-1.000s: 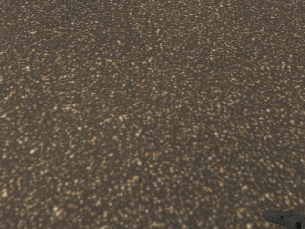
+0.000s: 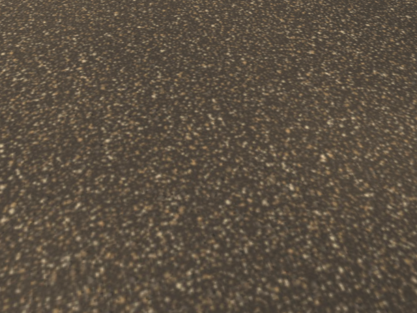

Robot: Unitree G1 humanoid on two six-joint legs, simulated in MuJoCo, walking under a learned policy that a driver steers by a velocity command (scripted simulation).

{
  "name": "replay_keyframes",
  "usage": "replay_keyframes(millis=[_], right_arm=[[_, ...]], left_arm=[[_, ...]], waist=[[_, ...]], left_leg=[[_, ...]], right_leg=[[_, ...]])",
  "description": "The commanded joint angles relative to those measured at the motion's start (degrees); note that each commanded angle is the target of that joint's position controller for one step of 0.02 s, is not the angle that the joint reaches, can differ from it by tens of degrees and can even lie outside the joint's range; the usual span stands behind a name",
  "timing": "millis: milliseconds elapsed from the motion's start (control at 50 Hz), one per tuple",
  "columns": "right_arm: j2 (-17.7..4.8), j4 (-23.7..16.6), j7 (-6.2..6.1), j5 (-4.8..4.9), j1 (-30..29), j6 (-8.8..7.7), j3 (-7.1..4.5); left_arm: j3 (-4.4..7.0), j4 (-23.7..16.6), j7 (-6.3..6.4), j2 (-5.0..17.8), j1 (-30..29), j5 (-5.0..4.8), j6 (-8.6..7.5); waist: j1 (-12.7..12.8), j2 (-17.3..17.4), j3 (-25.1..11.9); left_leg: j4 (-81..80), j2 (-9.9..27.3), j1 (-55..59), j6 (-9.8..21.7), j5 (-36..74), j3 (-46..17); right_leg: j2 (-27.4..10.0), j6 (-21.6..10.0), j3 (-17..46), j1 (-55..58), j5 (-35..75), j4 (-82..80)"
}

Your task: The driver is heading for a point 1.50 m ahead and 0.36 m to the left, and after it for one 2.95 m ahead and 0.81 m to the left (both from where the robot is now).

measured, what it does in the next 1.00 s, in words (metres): steps on the spot: right foot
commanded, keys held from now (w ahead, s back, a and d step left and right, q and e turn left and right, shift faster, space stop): no key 1.00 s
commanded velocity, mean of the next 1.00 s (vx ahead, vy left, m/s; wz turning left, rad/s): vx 0.01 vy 0.00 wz -0.06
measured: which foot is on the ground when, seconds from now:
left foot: down 0.00-1.00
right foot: up 0.00-0.22, down 0.24-1.00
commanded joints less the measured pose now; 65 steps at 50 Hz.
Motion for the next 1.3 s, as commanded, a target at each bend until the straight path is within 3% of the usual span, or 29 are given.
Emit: replay_keyframes(millis=[20, 40, 80, 120, 160, 200, 220, 240, 260, 280, 300, 340, 420, 600, 900, 1300], right_arm=[[-7.5, -3.5, 0.10, 0.84, 0.9, -0.14, -1.73], [-7.5, -3.5, 0.08, 1.26, -0.7, 0.15, -1.60], [-6.9, -3.1, 0.06, 1.01, -3.1, 1.04, -1.35], [-6.5, -2.4, -0.04, 1.05, -2.3, 1.69, -1.36], [-7.3, -1.4, -0.15, 1.31, -0.3, 2.09, -1.57], [-7.1, -0.9, -0.17, 1.95, -0.6, 2.32, -1.32], [-6.6, -0.1, -0.09, 2.07, 1.2, 2.11, -1.07], [-6.0, 0.2, 0.20, 1.51, 1.9, 1.58, -0.73], [-4.8, 0.0, 0.56, 0.79, 3.2, 1.01, -0.54], [-4.5, 0.3, 0.64, 0.17, 0.7, 0.82, -0.33], [-4.5, 0.4, 0.61, 0.30, -0.7, 0.84, -0.44], [-4.8, 1.4, 0.04, 0.82, -0.4, 1.27, -0.62], [-4.6, 3.4, -0.45, 1.19, 0.9, 1.48, -0.80], [-4.9, 8.6, -1.19, 1.63, 1.7, 2.25, -1.27], [-4.8, 16.0, -2.20, 1.92, 2.0, 3.23, -1.38], [-3.3, 21.0, -2.50, 2.02, 4.1, 3.55, -0.66]], left_arm=[[2.53, -1.4, 0.65, 8.3, 4.2, -0.45, 0.94], [2.42, -1.5, 0.77, 7.6, 3.5, -0.26, 1.58], [1.36, -0.9, 0.41, 3.9, 4.0, -0.43, 1.90], [0.40, -0.5, 0.16, 1.4, 2.8, -0.29, 1.50], [0.54, 0.0, -0.09, 2.0, 2.3, -0.48, 1.24], [0.68, 1.7, -0.38, 2.1, 4.2, -0.29, 1.04], [0.73, 1.7, -0.48, 3.0, 3.7, 0.30, 0.99], [0.97, 0.9, -0.35, 5.3, 3.1, 1.10, 0.93], [1.68, 1.7, -0.34, 8.1, 2.1, 1.12, 0.97], [0.91, 1.8, -0.73, 4.4, 1.3, 1.08, 0.59], [0.21, 2.0, -0.91, 2.3, 0.8, 1.50, 0.08], [0.19, 2.6, -0.85, 2.8, 0.8, 1.36, -1.01], [-0.09, 4.4, -0.45, 2.6, 3.5, 0.78, -2.04], [-0.47, 7.7, -0.29, 1.6, 5.2, 0.48, -2.38], [-1.03, 14.6, -0.09, 0.8, 6.8, 0.32, -2.49], [-2.18, 20.4, 0.22, -0.7, 10.6, 0.23, -2.57]], waist=[[-0.2, 7.6, -8.6], [0.0, 7.5, -6.9], [1.4, 9.3, -5.6], [-0.1, 11.8, -6.5], [-1.3, 12.6, -7.7], [0.1, 11.7, -7.2], [-0.2, 10.4, -6.6], [-0.8, 7.0, -6.5], [-3.7, -2.0, -5.3], [-2.3, -3.6, -4.2], [-2.1, -3.2, -2.7], [-2.0, -3.1, -0.7], [-1.7, -1.5, -0.6], [-1.4, 1.2, -1.0], [-1.4, 1.2, -0.1], [-1.3, 1.6, 1.7]], left_leg=[[-9.2, 19.1, 17.2, 13.2, 21.7, -22.2], [-10.1, 18.0, 14.5, 12.2, 18.3, -19.8], [-11.5, 13.0, 9.7, 9.7, 14.7, -12.6], [-11.1, 11.2, 10.7, 9.5, 14.2, -9.8], [-10.3, 12.0, 12.8, 10.3, 12.0, -10.9], [-9.4, 11.3, 10.9, 8.9, 6.5, -10.6], [-9.6, 10.6, 8.5, 6.6, 2.5, -10.4], [-8.2, 9.4, 5.1, 3.6, -1.7, -8.9], [-7.1, 4.5, 5.0, 0.7, -7.1, -3.3], [-5.2, 2.9, 9.5, -1.6, -5.9, -0.8], [-4.5, 2.8, 11.2, -2.0, -3.7, -0.8], [-3.8, 3.2, 11.7, -1.3, -0.6, -1.2], [-3.6, 3.5, 12.0, -0.9, 2.7, -1.5], [-3.5, 3.7, 13.9, -1.6, 7.5, -1.6], [-4.4, 3.5, 14.8, -1.5, 7.6, -1.3], [-5.5, 2.9, 13.7, -1.4, 4.7, -0.9]], right_leg=[[-3.7, 3.7, 0.3, -9.9, -3.2, 16.9], [-4.6, 4.2, 0.4, -9.3, -0.8, 16.0], [-5.5, 4.9, -3.7, -3.4, 2.2, 6.9], [-6.0, 5.0, -6.6, 0.9, 3.8, -3.1], [-6.2, 4.4, -7.3, 3.9, 8.7, -11.2], [-5.7, 2.5, -8.9, 9.6, 18.6, -23.2], [-6.4, 1.0, -7.6, 12.5, 22.1, -26.1], [-10.6, -0.9, -3.4, 15.3, 26.0, -25.6], [-12.6, -3.9, -1.0, 11.0, 22.2, -23.8], [-12.2, -4.9, -0.7, 5.2, 13.6, -26.0], [-11.7, -4.1, -0.8, 2.5, 9.8, -27.3], [-10.7, -2.3, -1.8, 1.1, 12.0, -27.2], [-10.0, -1.7, -2.6, 2.5, 17.3, -25.5], [-8.9, -1.7, -3.9, 4.8, 23.0, -25.0], [-7.8, -1.4, -5.8, 6.0, 24.3, -26.3], [-7.1, -1.2, -7.1, 4.9, 20.3, -27.6]])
